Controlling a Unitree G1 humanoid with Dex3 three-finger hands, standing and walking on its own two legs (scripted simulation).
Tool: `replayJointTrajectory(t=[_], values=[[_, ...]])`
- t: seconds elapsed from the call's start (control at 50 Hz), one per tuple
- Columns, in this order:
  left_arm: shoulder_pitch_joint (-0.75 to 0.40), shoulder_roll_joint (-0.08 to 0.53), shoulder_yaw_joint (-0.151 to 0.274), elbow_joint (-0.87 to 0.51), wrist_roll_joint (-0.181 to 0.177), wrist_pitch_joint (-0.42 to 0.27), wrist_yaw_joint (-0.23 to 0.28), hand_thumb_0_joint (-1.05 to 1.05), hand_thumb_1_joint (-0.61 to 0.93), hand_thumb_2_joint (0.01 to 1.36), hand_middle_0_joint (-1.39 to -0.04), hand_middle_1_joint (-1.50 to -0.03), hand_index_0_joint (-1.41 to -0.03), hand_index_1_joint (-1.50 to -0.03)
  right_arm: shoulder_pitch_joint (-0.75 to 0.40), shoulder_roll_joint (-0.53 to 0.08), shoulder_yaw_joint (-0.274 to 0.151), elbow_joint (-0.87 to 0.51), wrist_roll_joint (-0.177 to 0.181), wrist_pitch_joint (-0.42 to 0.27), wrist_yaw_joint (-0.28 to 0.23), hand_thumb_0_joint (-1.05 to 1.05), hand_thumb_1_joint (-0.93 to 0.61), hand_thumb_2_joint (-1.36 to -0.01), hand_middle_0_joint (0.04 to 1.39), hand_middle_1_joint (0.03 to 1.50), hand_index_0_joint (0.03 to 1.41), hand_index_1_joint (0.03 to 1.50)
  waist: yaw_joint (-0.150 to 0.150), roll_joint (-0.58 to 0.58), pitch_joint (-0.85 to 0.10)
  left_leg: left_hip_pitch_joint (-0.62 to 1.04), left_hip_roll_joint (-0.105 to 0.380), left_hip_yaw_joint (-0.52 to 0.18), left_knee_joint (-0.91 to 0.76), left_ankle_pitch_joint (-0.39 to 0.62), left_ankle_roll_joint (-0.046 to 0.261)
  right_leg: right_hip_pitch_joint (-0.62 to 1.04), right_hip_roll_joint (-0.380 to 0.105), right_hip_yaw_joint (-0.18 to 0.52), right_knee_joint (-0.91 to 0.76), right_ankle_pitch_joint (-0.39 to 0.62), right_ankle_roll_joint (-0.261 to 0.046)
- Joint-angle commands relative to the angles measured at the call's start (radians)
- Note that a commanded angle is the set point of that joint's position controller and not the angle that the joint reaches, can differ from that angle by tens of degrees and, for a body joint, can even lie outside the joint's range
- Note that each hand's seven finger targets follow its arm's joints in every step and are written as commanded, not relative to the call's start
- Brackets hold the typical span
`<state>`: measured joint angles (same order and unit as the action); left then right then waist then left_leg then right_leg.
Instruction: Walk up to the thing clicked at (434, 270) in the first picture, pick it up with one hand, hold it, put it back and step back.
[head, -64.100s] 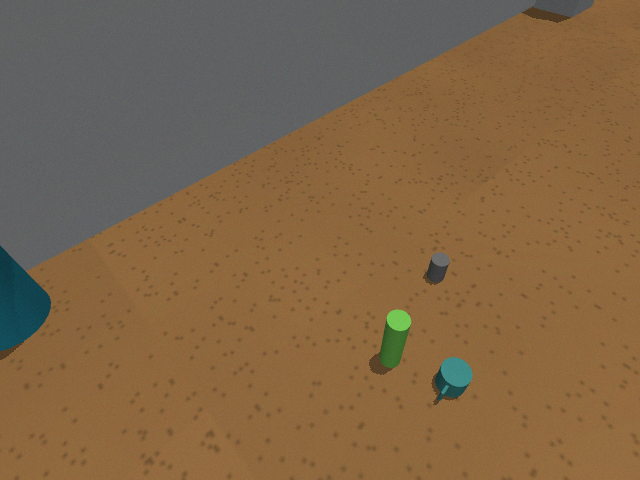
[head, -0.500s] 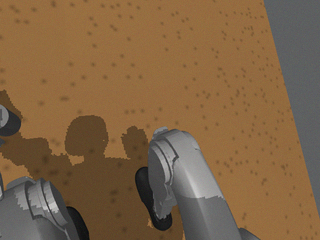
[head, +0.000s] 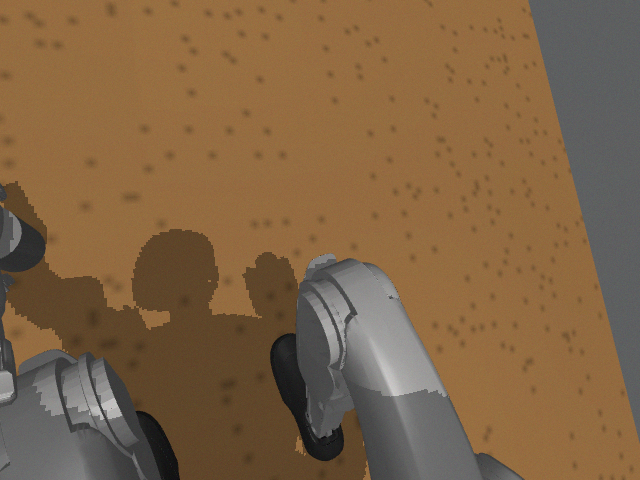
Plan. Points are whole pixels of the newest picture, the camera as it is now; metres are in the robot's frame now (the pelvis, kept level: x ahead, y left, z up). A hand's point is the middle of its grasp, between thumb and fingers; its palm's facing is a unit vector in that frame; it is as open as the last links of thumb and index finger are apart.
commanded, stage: close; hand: left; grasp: from above
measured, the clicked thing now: (3, 241) +0.46 +0.26 -0.25
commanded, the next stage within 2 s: settle in 0.86 s
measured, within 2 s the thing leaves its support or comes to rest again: leaves its support in 1.24 s
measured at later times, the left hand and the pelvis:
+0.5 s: hand out of the picture +0.44 +0.27 -0.23, palm faces -0.44 -0.11 -0.89, open 11.6 cm; pelvis +0.00 +0.00 +0.00, yaw +0 degrees
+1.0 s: hand out of the picture +0.44 +0.27 -0.23, palm faces -0.43 -0.11 -0.89, open 11.6 cm; pelvis +0.00 +0.00 +0.00, yaw +0 degrees
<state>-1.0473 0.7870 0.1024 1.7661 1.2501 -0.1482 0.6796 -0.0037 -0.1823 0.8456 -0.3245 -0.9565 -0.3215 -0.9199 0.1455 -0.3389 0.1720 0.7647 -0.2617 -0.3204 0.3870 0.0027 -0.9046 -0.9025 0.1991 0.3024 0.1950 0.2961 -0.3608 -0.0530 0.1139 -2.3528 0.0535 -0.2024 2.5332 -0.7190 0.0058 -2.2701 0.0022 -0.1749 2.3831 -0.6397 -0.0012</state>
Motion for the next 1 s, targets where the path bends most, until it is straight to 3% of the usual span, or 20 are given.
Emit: replayJointTrajectory(t=[0.0,0.08,0.1,0.14,0.16,0.18,0.22,0.26,0.3,0.32,0.34,0.42,0.5,0.56,0.6,0.76,0.8,0.84,0.94,0.98], values=[[-0.257,0.168,0.002,-0.110,-0.009,-0.013,0.026,0.000,-0.120,0.821,-0.339,-0.922,-0.362,-0.898,0.219,-0.297,-0.078,0.013,0.011,-0.009,-0.012,0.000,-0.895,-0.900,0.200,0.299,0.199,0.299,-0.048,0.361,-0.642,0.420,-0.021,0.087,-0.246,0.177,0.019,0.381,0.064,-0.061,-0.235,0.211,-0.018],[-0.253,0.157,-0.006,-0.086,-0.012,-0.017,0.018,0.000,-0.070,0.846,-0.388,-0.915,-0.404,-0.899,0.222,-0.281,-0.072,0.013,0.010,-0.004,-0.014,0.000,-0.896,-0.901,0.200,0.299,0.199,0.299,-0.055,0.327,-0.627,0.397,-0.023,0.096,-0.231,0.173,0.025,0.397,0.063,-0.053,-0.240,0.211,-0.013],[-0.244,0.174,0.008,-0.108,-0.018,-0.021,0.021,0.000,-0.061,0.845,-0.397,-0.915,-0.412,-0.899,0.226,-0.288,-0.076,0.021,0.011,0.000,-0.016,0.000,-0.896,-0.901,0.200,0.299,0.199,0.299,-0.036,0.348,-0.664,0.407,-0.021,0.097,-0.242,0.184,0.023,0.421,0.067,-0.053,-0.244,0.216,-0.015],[-0.237,0.137,-0.017,-0.089,-0.019,-0.022,0.013,0.000,-0.042,0.855,-0.411,-0.911,-0.424,-0.897,0.219,-0.279,-0.071,0.019,0.008,-0.001,-0.015,0.000,-0.896,-0.900,0.200,0.299,0.199,0.299,-0.055,0.344,-0.649,0.420,-0.021,0.090,-0.231,0.194,0.021,0.401,0.067,-0.059,-0.232,0.231,-0.014],[-0.235,0.159,-0.006,-0.102,-0.015,-0.025,0.017,0.000,-0.036,0.863,-0.421,-0.911,-0.431,-0.900,0.228,-0.294,-0.074,0.022,0.009,0.001,-0.019,0.000,-0.896,-0.901,0.200,0.299,0.199,0.299,-0.043,0.352,-0.679,0.433,-0.020,0.088,-0.243,0.202,0.020,0.420,0.069,-0.061,-0.238,0.236,-0.015],[-0.246,0.134,-0.027,-0.073,-0.015,-0.024,0.014,0.000,-0.012,0.870,-0.436,-0.921,-0.448,-0.908,0.219,-0.281,-0.070,0.017,0.009,0.000,-0.018,0.000,-0.897,-0.901,0.200,0.299,0.199,0.299,-0.063,0.333,-0.629,0.409,-0.022,0.087,-0.235,0.173,0.023,0.393,0.065,-0.061,-0.233,0.216,-0.014],[-0.261,0.174,-0.004,-0.118,-0.014,-0.028,0.017,0.000,-0.002,0.885,-0.458,-0.902,-0.461,-0.898,0.236,-0.295,-0.074,0.025,0.007,0.003,-0.019,0.000,-0.897,-0.901,0.200,0.299,0.199,0.299,-0.049,0.354,-0.666,0.427,-0.022,0.091,-0.239,0.197,0.022,0.418,0.067,-0.058,-0.243,0.231,-0.014],[-0.259,0.161,-0.007,-0.103,-0.015,-0.028,0.021,0.000,0.014,0.855,-0.469,-0.891,-0.476,-0.883,0.224,-0.290,-0.072,0.025,0.010,0.006,-0.024,0.000,-0.897,-0.901,0.200,0.299,0.199,0.299,-0.043,0.374,-0.663,0.440,-0.020,0.081,-0.257,0.177,0.015,0.394,0.066,-0.065,-0.235,0.209,-0.021],[-0.240,0.129,-0.032,-0.067,-0.010,-0.028,0.015,0.000,0.035,0.853,-0.490,-0.865,-0.493,-0.862,0.216,-0.285,-0.066,0.016,0.003,0.003,-0.020,0.000,-0.896,-0.901,0.200,0.299,0.199,0.299,-0.060,0.352,-0.606,0.414,-0.020,0.077,-0.253,0.145,0.016,0.363,0.066,-0.069,-0.230,0.183,-0.020],[-0.248,0.122,-0.044,-0.086,-0.008,-0.029,0.014,0.000,0.036,0.864,-0.499,-0.857,-0.496,-0.860,0.203,-0.289,-0.066,0.010,0.006,0.000,-0.021,0.000,-0.896,-0.901,0.200,0.299,0.199,0.299,-0.059,0.352,-0.600,0.424,-0.019,0.072,-0.256,0.136,0.013,0.344,0.065,-0.072,-0.223,0.175,-0.021],[-0.244,0.156,-0.017,-0.121,-0.010,-0.031,0.023,0.000,0.045,0.880,-0.511,-0.866,-0.505,-0.872,0.210,-0.297,-0.076,0.018,0.012,0.004,-0.026,0.000,-0.896,-0.901,0.200,0.299,0.199,0.299,-0.036,0.388,-0.648,0.448,-0.019,0.077,-0.270,0.151,0.010,0.369,0.070,-0.068,-0.230,0.184,-0.025],[-0.247,0.115,-0.053,-0.078,0.006,-0.026,0.026,0.000,0.099,0.871,-0.559,-0.843,-0.551,-0.851,0.206,-0.291,-0.069,0.010,0.005,0.000,-0.022,0.000,-0.897,-0.901,0.200,0.299,0.199,0.299,-0.067,0.353,-0.598,0.409,-0.020,0.082,-0.251,0.149,0.016,0.353,0.071,-0.069,-0.231,0.190,-0.020],[-0.245,0.149,-0.021,-0.095,-0.002,-0.022,0.036,0.000,0.121,0.875,-0.586,-0.814,-0.570,-0.830,0.217,-0.298,-0.071,0.012,0.005,0.001,-0.026,0.000,-0.896,-0.900,0.200,0.299,0.199,0.299,-0.045,0.351,-0.621,0.428,-0.020,0.081,-0.260,0.166,0.013,0.367,0.069,-0.069,-0.235,0.194,-0.020],[-0.249,0.097,-0.065,-0.074,-0.005,-0.020,0.035,0.000,0.136,0.885,-0.596,-0.818,-0.580,-0.835,0.201,-0.294,-0.065,0.004,0.002,-0.009,-0.019,0.000,-0.897,-0.901,0.200,0.299,0.199,0.299,-0.071,0.331,-0.594,0.427,-0.018,0.072,-0.251,0.158,0.012,0.353,0.071,-0.074,-0.227,0.201,-0.017],[-0.275,0.141,-0.045,-0.092,-0.004,-0.019,0.046,0.000,0.153,0.896,-0.622,-0.819,-0.600,-0.841,0.209,-0.302,-0.072,0.010,0.008,-0.008,-0.025,0.000,-0.899,-0.902,0.200,0.299,0.199,0.299,-0.057,0.346,-0.612,0.418,-0.018,0.077,-0.262,0.147,0.013,0.370,0.071,-0.064,-0.240,0.188,-0.021],[-0.270,0.158,-0.028,-0.061,-0.016,-0.013,0.045,0.000,0.171,0.908,-0.676,-0.755,-0.630,-0.802,0.217,-0.295,-0.061,0.006,0.004,-0.005,-0.025,0.000,-0.899,-0.903,0.200,0.299,0.199,0.299,-0.059,0.334,-0.615,0.407,-0.019,0.081,-0.255,0.150,0.017,0.391,0.069,-0.061,-0.245,0.187,-0.017],[-0.268,0.153,-0.028,-0.088,-0.011,-0.015,0.038,0.000,0.171,0.923,-0.691,-0.737,-0.636,-0.794,0.211,-0.292,-0.063,-0.002,0.008,-0.005,-0.023,0.000,-0.899,-0.903,0.200,0.299,0.199,0.299,-0.052,0.351,-0.616,0.424,-0.019,0.077,-0.255,0.155,0.015,0.372,0.065,-0.065,-0.238,0.187,-0.018],[-0.251,0.134,-0.044,-0.052,-0.010,-0.015,0.032,0.000,0.204,0.923,-0.709,-0.742,-0.657,-0.795,0.206,-0.299,-0.058,-0.004,0.001,-0.008,-0.022,0.000,-0.898,-0.903,0.200,0.299,0.199,0.299,-0.070,0.334,-0.596,0.425,-0.018,0.070,-0.256,0.144,0.014,0.358,0.067,-0.074,-0.232,0.181,-0.017],[-0.251,0.132,-0.038,-0.072,-0.008,-0.020,0.033,0.000,0.225,0.934,-0.749,-0.713,-0.684,-0.780,0.210,-0.295,-0.063,0.004,0.005,-0.002,-0.025,0.000,-0.900,-0.903,0.200,0.299,0.199,0.299,-0.049,0.366,-0.627,0.447,-0.018,0.068,-0.268,0.167,0.009,0.367,0.068,-0.074,-0.230,0.198,-0.021],[-0.236,0.105,-0.069,-0.046,-0.013,-0.020,0.027,0.000,0.230,0.925,-0.771,-0.780,-0.730,-0.823,0.204,-0.300,-0.057,-0.009,-0.001,-0.008,-0.019,0.000,-0.912,-0.905,0.200,0.300,0.199,0.300,-0.076,0.319,-0.563,0.404,-0.021,0.071,-0.258,0.132,0.016,0.353,0.068,-0.075,-0.237,0.174,-0.016]])
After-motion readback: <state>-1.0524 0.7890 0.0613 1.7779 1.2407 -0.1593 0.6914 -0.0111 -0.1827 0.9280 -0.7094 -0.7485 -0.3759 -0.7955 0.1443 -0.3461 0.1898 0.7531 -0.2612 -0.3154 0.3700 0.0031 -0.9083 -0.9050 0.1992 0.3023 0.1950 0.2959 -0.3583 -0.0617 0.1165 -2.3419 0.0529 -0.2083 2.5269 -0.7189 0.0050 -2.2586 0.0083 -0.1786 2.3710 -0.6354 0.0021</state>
